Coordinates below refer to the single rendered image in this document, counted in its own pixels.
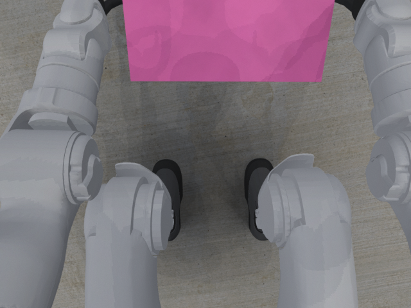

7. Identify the robot left upper arm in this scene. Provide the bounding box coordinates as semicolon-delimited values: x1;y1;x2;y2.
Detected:
0;129;103;308

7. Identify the right robot forearm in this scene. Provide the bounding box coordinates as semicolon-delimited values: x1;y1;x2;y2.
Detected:
353;0;411;137

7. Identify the carton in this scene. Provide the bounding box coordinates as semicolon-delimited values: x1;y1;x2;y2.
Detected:
123;0;335;82

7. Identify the left robot forearm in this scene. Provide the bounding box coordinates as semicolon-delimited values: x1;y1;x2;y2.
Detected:
0;0;112;140

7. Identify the left robot thigh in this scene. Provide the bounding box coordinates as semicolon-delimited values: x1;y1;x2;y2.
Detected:
85;176;170;308

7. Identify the robot right upper arm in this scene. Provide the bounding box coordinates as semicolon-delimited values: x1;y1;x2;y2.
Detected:
365;131;411;254

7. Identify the robot left hand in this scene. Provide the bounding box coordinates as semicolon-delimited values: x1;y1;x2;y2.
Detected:
98;0;123;16

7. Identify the robot right hand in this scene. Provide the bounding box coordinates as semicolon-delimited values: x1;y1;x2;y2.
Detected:
335;0;365;20

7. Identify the left robot foot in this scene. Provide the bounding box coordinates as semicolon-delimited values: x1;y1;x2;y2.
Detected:
152;159;183;241

